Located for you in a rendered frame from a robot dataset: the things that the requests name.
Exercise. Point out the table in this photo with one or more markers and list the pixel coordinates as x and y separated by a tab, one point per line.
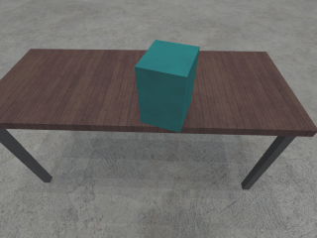
234	93

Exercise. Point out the carton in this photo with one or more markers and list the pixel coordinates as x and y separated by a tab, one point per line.
165	78

